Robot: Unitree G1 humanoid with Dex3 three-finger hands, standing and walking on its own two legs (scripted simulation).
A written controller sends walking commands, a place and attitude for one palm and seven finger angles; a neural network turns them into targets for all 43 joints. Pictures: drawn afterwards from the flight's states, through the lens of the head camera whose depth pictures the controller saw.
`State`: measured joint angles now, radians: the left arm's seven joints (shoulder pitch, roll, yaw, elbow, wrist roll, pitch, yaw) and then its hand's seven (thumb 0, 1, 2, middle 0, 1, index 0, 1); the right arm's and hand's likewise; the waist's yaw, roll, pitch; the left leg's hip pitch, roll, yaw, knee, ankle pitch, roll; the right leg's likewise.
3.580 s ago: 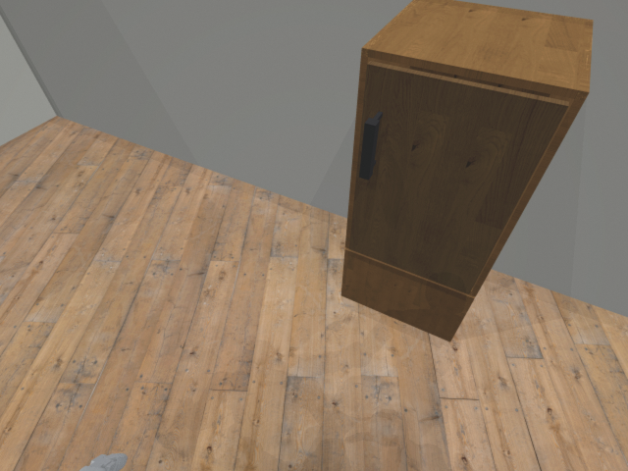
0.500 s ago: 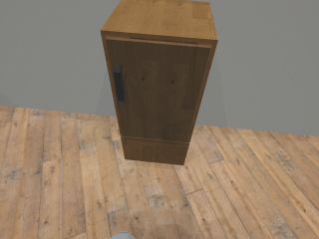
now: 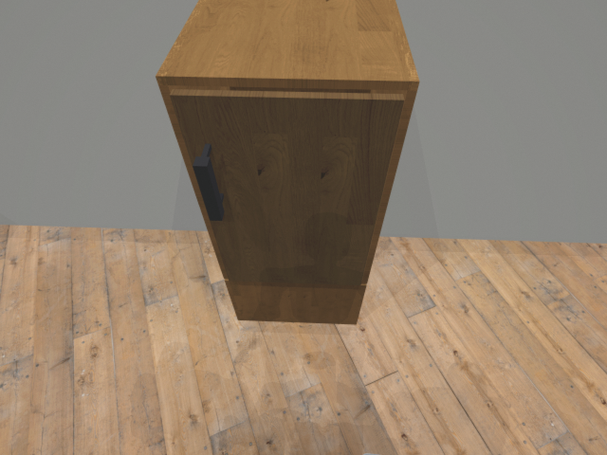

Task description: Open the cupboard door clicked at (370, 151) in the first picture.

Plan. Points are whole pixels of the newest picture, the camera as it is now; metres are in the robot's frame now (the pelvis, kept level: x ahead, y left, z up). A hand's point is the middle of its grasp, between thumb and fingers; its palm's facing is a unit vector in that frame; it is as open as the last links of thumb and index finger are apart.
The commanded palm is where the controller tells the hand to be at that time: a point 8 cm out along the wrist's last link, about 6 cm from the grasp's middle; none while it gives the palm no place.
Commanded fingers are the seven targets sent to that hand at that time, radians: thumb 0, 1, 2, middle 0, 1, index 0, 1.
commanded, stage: come to a stop and stand still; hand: left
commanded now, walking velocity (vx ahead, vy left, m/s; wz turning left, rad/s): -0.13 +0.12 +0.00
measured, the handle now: (212, 182) +0.58 +0.21 -0.03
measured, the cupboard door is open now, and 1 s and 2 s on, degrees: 0 0 0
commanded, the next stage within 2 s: look again from close up in 0.94 s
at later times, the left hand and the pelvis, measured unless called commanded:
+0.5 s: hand out of the picture -0.01 +0.20 -0.17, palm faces +0.11 -0.97 -0.20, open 7.4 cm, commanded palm none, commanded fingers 0.00 0.90 0.90 -0.20 -0.30 -0.20 -0.30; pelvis -0.05 +0.01 +0.00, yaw +2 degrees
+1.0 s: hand out of the picture -0.09 +0.17 -0.17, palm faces +0.07 -0.99 -0.15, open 7.4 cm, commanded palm none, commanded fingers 0.00 0.90 0.90 -0.20 -0.30 -0.20 -0.30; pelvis -0.07 +0.01 +0.01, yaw +1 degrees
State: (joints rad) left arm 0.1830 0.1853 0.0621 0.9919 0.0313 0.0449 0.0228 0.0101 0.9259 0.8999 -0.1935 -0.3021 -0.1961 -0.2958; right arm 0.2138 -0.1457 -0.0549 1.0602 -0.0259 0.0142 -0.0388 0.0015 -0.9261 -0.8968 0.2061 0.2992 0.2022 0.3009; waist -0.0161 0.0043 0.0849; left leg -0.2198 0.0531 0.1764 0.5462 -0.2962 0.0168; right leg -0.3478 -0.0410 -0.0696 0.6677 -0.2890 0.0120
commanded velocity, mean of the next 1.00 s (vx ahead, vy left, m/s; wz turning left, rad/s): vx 0.00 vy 0.03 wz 0.00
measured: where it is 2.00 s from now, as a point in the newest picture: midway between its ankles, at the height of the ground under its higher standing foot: outside the picture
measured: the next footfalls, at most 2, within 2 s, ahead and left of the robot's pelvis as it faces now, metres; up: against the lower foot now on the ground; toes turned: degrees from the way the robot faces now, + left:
right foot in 0.02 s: +0.07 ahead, -0.08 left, +0.00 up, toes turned -4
left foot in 0.44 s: -0.03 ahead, +0.13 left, +0.00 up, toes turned +4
